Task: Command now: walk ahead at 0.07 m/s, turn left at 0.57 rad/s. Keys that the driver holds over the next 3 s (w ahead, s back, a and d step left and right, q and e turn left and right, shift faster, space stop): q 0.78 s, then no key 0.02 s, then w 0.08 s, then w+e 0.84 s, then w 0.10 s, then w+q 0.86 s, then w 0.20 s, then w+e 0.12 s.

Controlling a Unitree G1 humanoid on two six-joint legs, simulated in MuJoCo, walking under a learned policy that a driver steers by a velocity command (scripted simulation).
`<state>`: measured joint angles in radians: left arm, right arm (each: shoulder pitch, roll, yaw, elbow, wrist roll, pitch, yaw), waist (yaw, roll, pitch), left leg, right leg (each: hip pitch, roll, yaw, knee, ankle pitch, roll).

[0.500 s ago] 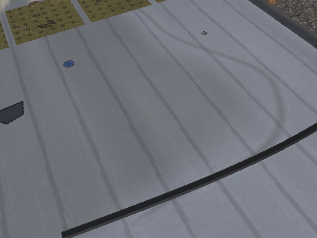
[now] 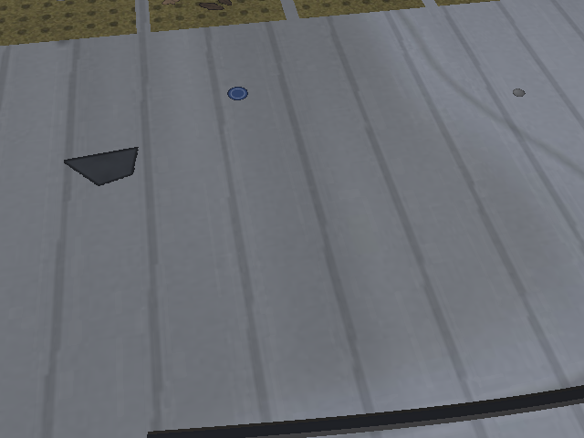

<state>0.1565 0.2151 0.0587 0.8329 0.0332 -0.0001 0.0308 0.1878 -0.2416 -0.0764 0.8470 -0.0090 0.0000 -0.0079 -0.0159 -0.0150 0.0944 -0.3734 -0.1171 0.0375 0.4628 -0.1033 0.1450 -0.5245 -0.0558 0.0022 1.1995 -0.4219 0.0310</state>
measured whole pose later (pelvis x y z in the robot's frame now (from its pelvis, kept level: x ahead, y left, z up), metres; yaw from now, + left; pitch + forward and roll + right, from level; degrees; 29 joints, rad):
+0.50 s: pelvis +0.03 -0.06 +0.01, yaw +18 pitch +1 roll +1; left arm 0.20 0.26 0.04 0.74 0.02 0.02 0.05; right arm 0.23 -0.29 -0.10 0.78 -0.02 0.04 0.00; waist -0.02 0.04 0.02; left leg -0.46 -0.19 -0.16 0.74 -0.37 0.02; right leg -0.23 0.03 0.03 0.45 -0.23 -0.04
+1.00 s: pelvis +0.03 -0.03 +0.01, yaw +31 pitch +0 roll +0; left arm 0.31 0.30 0.06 0.77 0.02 0.04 -0.03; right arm 0.22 -0.24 -0.02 0.73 -0.03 0.01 0.02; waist 0.03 -0.05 0.02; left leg -0.15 -0.05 0.03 0.46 -0.30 0.07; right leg -0.37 -0.05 -0.06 0.89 -0.44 -0.03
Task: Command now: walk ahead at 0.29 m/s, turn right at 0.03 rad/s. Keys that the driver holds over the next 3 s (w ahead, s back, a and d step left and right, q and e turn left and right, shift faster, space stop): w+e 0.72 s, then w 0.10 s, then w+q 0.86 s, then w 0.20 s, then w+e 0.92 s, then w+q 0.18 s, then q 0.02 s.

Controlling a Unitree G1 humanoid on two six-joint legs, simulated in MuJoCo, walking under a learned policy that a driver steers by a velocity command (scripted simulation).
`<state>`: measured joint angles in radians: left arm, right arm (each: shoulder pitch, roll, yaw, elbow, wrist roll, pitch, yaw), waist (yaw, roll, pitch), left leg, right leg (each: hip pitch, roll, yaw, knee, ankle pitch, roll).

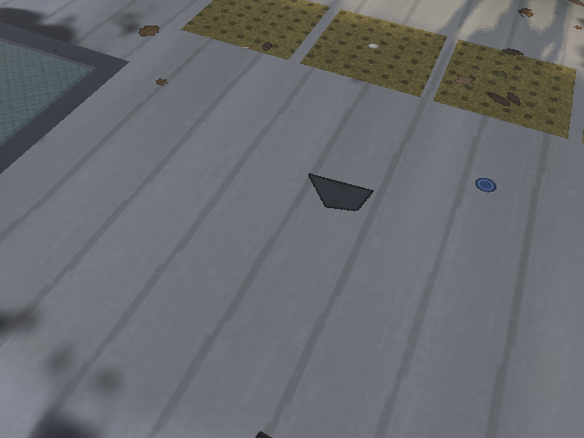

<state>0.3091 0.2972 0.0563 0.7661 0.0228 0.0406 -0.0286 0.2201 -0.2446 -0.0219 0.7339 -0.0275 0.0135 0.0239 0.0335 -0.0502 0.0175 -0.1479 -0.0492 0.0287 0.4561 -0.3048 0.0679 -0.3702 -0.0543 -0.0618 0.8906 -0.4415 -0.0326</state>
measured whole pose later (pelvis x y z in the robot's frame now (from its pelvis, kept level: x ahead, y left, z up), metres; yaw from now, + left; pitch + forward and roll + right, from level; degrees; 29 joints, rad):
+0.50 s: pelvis +0.21 -0.05 -0.03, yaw -15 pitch +1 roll +0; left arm 0.14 0.27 0.05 0.72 0.03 -0.02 -0.05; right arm 0.38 -0.24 -0.01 0.90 -0.02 -0.06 -0.01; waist -0.02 0.00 0.06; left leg -0.12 0.03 0.10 1.07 -0.45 0.03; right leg -0.48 0.09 -0.10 0.66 -0.20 -0.15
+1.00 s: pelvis +0.51 -0.12 -0.02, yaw -25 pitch +2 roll +0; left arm 0.44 0.30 0.05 0.87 0.02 -0.06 0.01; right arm 0.08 -0.26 0.00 0.72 -0.04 -0.06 0.02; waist 0.06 0.00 0.04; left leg -0.48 -0.03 0.05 0.53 -0.08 0.09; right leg 0.06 0.12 0.12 0.50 -0.44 -0.10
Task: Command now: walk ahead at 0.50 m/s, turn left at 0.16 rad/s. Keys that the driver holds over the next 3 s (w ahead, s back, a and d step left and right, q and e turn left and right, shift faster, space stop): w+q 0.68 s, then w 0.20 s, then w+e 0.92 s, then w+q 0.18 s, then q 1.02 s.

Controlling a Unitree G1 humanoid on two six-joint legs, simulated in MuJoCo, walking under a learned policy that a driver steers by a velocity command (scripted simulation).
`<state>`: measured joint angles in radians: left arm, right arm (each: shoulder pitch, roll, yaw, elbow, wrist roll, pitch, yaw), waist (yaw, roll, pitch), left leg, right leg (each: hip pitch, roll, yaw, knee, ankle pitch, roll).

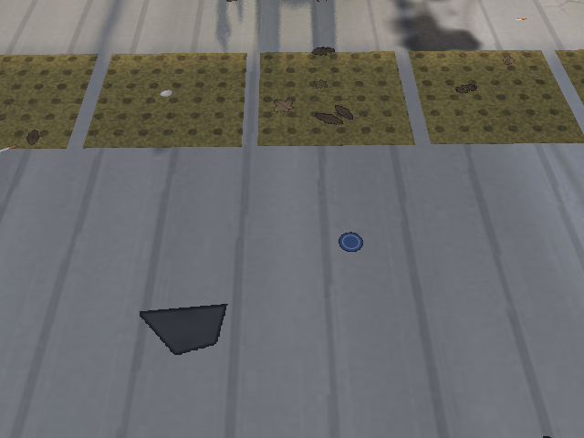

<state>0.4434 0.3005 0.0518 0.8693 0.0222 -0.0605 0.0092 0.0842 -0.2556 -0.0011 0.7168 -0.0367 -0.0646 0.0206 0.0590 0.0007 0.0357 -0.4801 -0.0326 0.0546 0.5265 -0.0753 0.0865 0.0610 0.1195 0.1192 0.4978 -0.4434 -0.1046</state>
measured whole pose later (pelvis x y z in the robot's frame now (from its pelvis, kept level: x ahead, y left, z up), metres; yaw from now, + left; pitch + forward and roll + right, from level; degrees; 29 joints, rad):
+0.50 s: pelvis +0.28 +0.01 +0.01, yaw +16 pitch +2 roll +1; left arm 0.01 0.26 -0.02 0.66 0.03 -0.07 -0.01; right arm 0.48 -0.28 -0.07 0.86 -0.01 -0.04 0.00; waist -0.11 -0.02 0.02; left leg -0.02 -0.14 -0.24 0.43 -0.42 0.08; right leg -0.46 0.00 0.03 0.49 -0.12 0.00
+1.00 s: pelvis +0.52 +0.10 +0.01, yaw +27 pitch +2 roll -1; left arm 0.49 0.23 0.02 0.93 0.01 -0.07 -0.01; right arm 0.00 -0.23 0.00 0.70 -0.05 -0.04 0.05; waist 0.10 0.02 0.03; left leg -0.46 0.01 0.05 0.53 -0.15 0.09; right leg 0.05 -0.01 -0.14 0.33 -0.40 0.00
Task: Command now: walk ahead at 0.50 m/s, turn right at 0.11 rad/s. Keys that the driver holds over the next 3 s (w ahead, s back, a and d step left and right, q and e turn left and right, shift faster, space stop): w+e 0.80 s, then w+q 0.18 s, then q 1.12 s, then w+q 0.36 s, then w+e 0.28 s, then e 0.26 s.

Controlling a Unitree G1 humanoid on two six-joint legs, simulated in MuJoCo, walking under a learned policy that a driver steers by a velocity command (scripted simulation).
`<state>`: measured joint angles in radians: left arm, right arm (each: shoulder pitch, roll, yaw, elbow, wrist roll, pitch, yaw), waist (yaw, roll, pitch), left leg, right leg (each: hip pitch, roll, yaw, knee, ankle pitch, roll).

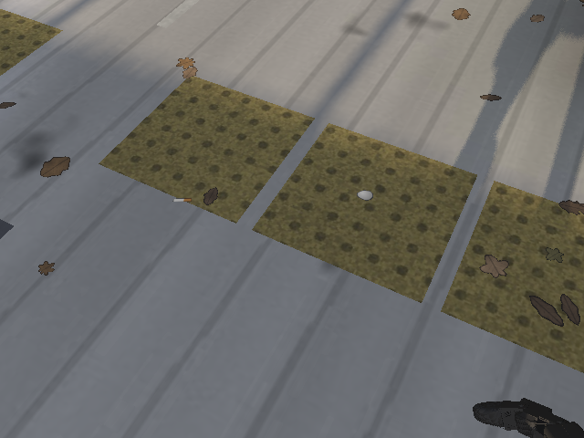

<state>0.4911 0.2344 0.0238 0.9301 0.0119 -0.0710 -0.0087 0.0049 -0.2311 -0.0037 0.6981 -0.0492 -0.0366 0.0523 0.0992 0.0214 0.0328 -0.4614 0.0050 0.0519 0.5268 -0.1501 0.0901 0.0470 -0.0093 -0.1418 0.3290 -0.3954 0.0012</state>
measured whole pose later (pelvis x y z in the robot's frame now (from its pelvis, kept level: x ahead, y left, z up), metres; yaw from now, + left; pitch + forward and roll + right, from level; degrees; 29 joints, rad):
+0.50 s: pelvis +0.25 -0.02 +0.00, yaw -15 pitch +1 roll +1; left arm 0.06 0.23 0.04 0.76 0.04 0.00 -0.07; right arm 0.40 -0.23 -0.04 0.94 -0.02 -0.08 -0.02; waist -0.05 -0.01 0.05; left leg 0.12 0.01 0.30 0.30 -0.42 -0.01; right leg -0.55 -0.03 -0.12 0.64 -0.14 -0.12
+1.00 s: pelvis +0.50 -0.13 +0.01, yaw -27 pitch +1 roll -1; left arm 0.41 0.26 0.05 0.89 0.02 -0.07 0.00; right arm 0.09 -0.25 -0.03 0.76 -0.03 -0.02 0.03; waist 0.07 0.05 0.03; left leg -0.62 0.08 0.04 0.65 -0.01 0.01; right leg 0.07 0.14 0.09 0.20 -0.28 -0.12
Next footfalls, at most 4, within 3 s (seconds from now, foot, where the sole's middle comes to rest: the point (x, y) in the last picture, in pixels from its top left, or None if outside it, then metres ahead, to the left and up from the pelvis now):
0.54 right None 0.40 -0.14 -0.77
1.10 left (392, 322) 0.75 -0.14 -0.77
1.68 right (465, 346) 0.71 -0.31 -0.77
2.18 left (378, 357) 0.66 -0.10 -0.77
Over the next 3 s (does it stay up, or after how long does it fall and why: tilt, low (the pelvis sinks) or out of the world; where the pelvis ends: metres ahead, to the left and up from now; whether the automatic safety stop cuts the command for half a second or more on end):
stays up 0.97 -0.11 0.02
